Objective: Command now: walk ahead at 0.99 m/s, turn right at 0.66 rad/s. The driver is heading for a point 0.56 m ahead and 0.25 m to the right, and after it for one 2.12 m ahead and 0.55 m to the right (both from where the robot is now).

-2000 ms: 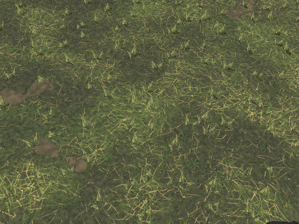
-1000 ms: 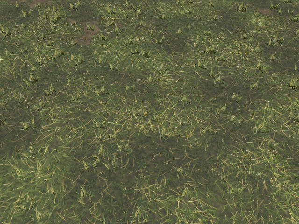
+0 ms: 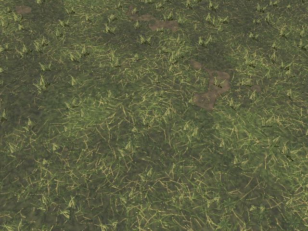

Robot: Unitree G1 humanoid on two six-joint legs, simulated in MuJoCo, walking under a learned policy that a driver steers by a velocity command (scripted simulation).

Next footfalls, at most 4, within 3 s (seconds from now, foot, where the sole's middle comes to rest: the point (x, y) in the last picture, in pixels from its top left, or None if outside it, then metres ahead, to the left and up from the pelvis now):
0.32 right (181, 229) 0.48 -0.11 -0.76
0.76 left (183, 140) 0.92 -0.15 -0.76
1.22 right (248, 109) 1.14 -0.53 -0.76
1.66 left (203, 56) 1.60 -0.33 -0.76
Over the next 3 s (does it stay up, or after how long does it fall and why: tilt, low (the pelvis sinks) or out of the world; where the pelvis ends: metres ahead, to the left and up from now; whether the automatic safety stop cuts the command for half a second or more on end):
stays up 2.57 -0.63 -0.01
